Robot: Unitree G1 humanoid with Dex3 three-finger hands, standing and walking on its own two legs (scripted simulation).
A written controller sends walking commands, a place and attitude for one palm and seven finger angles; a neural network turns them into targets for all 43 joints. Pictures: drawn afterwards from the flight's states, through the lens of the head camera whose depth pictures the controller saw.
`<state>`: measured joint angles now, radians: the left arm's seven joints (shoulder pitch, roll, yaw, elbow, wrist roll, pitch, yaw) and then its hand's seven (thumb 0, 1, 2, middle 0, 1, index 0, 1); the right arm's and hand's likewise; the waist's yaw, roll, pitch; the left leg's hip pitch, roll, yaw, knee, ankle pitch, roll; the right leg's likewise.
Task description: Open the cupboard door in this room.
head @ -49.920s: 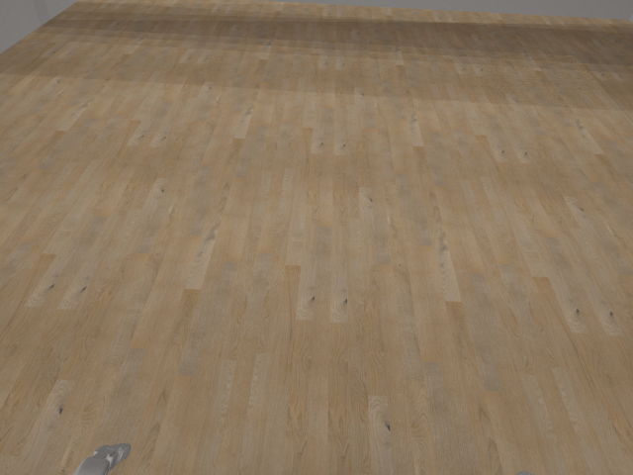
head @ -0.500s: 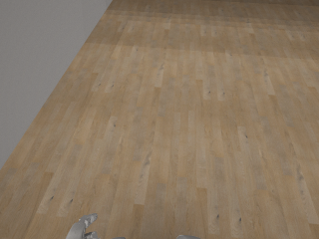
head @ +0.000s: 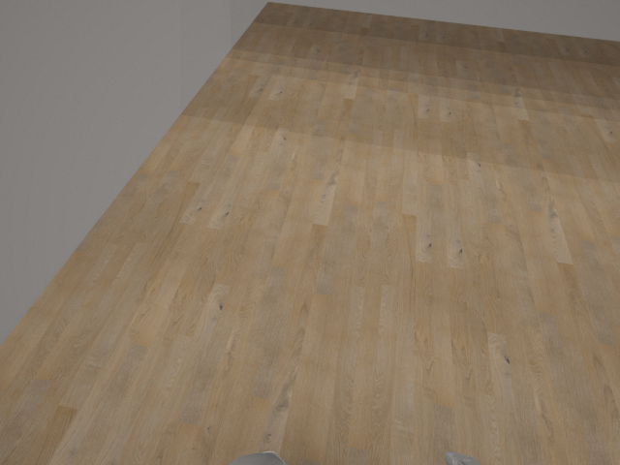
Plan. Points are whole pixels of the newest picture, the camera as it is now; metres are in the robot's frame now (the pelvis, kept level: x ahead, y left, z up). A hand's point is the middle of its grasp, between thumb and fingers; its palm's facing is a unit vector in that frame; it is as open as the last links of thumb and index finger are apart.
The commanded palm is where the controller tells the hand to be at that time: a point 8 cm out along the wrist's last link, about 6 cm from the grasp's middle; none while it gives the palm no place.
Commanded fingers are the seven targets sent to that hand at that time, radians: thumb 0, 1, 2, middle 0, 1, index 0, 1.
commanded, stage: turn to face it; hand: left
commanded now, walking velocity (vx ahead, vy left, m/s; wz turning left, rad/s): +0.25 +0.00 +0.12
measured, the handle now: out of the picture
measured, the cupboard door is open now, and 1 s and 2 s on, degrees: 51 51 51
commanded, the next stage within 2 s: none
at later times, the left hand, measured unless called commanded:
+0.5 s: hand (235, 331) +0.34 +0.17 -0.14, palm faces +0.11 -0.96 -0.24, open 7.3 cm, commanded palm none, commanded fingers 0.00 0.90 0.90 -0.20 -0.30 -0.20 -0.30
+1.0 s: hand (191, 438) +0.17 +0.20 -0.18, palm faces +0.52 -0.82 -0.24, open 7.3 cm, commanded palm none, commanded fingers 0.00 0.90 0.90 -0.20 -0.30 -0.20 -0.30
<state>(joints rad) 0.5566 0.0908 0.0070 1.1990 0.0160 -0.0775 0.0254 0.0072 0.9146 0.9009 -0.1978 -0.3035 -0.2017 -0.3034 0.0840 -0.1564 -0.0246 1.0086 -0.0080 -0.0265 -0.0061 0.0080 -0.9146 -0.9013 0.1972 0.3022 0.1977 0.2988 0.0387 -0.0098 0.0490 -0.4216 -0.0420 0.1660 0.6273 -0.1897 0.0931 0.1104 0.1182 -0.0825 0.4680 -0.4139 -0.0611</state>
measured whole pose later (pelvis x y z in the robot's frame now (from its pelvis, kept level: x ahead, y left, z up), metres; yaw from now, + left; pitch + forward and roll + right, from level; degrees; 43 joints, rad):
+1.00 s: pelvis +0.24 -0.01 +0.00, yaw +31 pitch +2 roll -1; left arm 0.19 0.29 0.07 0.93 0.02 0.05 0.01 0.01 0.92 0.90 -0.20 -0.30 -0.20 -0.30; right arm 0.07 -0.24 -0.05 0.85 -0.01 0.02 0.01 0.01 -0.91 -0.90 0.20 0.30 0.20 0.30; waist 0.02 -0.06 0.11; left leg -0.39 0.02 0.09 0.69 -0.35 0.06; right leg -0.44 -0.13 -0.14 1.08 -0.56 0.07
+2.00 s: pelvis +0.28 -0.05 +0.00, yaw +66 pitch +1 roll +0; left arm 0.22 0.28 0.07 0.94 0.02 0.07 0.01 0.01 0.91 0.90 -0.20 -0.30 -0.20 -0.30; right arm 0.07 -0.23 -0.05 0.87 -0.02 0.03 0.01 0.01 -0.91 -0.90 0.20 0.30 0.20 0.30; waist 0.02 -0.06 0.12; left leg -0.32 -0.02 0.06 0.62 -0.32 0.05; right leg -0.44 -0.12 -0.08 1.12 -0.52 0.07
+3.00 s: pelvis +0.31 -0.03 +0.02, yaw +101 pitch +2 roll -2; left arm 0.17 0.27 0.07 0.90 0.02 0.06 0.00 0.01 0.91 0.90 -0.20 -0.30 -0.20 -0.30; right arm 0.11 -0.22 -0.04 0.89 -0.01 0.03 0.00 0.01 -0.91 -0.90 0.20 0.30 0.20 0.30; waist 0.02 -0.04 0.11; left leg -0.30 -0.04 0.02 0.51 -0.24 0.08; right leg -0.54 -0.11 0.00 1.18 -0.38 0.09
